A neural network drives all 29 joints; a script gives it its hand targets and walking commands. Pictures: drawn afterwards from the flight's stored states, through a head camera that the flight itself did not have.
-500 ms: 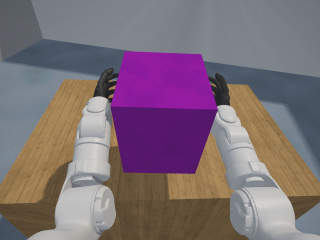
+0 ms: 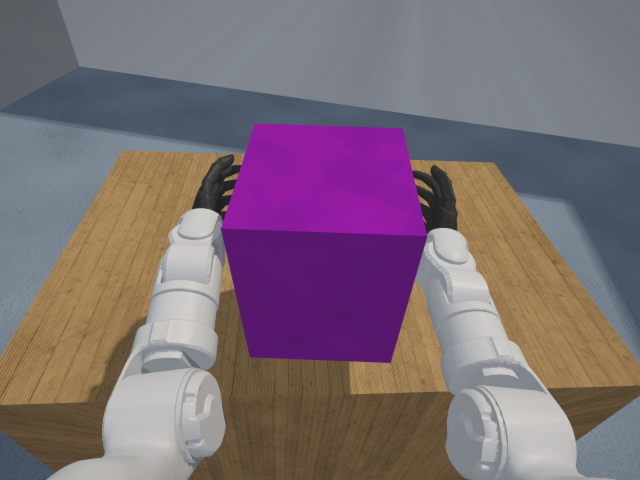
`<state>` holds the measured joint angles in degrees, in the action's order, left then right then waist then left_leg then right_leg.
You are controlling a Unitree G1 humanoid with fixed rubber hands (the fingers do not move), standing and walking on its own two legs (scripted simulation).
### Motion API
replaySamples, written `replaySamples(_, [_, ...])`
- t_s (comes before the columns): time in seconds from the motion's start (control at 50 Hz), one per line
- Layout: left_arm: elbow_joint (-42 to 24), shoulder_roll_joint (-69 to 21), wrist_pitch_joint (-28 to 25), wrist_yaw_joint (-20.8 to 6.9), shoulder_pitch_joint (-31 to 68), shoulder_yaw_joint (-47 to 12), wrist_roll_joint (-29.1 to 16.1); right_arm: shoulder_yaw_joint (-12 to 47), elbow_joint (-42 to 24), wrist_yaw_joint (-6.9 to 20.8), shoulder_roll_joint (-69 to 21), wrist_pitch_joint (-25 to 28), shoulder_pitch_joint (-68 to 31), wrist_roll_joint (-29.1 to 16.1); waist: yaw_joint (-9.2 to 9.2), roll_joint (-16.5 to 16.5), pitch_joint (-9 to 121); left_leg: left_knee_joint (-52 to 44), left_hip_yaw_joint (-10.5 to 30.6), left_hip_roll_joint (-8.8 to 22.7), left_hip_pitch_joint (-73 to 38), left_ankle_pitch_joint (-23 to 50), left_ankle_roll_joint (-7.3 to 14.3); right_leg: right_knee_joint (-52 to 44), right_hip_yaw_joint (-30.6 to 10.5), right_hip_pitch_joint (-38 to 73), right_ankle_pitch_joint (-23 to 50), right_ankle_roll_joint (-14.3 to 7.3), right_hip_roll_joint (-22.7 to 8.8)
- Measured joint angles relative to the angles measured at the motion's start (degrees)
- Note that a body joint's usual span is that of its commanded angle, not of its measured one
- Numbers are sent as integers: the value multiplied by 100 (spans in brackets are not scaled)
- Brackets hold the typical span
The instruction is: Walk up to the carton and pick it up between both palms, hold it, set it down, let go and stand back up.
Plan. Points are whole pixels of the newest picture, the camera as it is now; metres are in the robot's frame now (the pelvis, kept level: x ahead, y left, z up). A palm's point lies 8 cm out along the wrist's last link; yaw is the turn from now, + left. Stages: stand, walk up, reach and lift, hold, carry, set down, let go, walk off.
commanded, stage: set down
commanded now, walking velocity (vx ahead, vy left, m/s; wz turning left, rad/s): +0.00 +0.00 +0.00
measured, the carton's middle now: (324, 245) +0.41 +0.00 +0.10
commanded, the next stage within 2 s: none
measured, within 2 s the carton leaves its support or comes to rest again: rests again in 1.66 s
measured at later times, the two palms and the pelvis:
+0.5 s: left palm (210, 225) +0.42 +0.15 +0.13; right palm (431, 243) +0.39 -0.14 +0.14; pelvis +0.00 +0.00 +0.00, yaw +0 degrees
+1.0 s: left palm (217, 225) +0.44 +0.15 +0.11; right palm (427, 253) +0.39 -0.14 +0.11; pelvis +0.02 +0.00 +0.00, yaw +0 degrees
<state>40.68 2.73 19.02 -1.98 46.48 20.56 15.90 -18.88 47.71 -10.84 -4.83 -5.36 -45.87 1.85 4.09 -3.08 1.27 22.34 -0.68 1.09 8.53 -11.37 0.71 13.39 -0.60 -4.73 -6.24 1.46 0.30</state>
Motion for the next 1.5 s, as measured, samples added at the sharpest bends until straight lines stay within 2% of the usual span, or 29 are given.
replaySamples(0.68, [966,247,-705,-236,38,0,1,-979,37,68,-565,320,180,1068,4,-26,-81,-42,0,0,0,-51,-3,-44,1,0,-45,8,0])
replaySamples(1.26, [1083,214,-972,-410,38,0,1,-1008,-180,0,-756,819,681,1081,12,-27,-161,-58,0,1,0,-106,-17,-61,2,0,-99,8,0])
replaySamples(1.5, [1246,211,-1159,-438,38,1,81,-1102,-179,0,-811,972,785,1250,12,-26,-302,-58,0,1,0,-106,-13,-60,4,0,-99,8,0])
